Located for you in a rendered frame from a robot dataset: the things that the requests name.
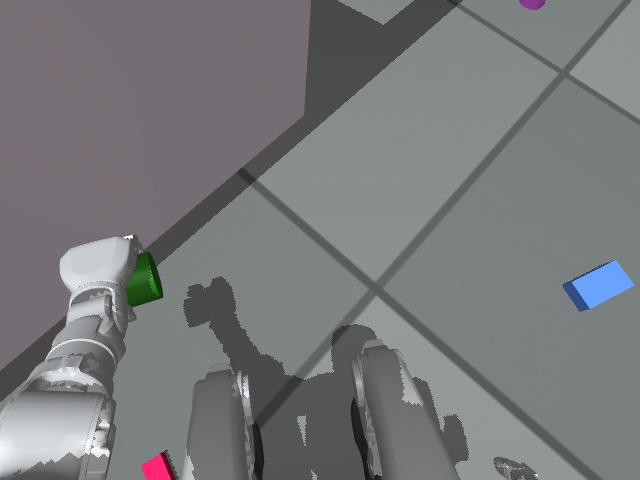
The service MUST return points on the right robot foot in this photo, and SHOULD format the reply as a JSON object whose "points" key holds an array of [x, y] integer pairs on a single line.
{"points": [[361, 442]]}

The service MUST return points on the left robot arm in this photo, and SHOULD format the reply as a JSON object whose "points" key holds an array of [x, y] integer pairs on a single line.
{"points": [[59, 425]]}

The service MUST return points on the left robot hand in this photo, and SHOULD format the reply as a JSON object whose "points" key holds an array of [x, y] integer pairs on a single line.
{"points": [[108, 260]]}

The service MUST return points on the right robot hand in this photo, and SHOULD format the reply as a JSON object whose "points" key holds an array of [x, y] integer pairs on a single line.
{"points": [[512, 470]]}

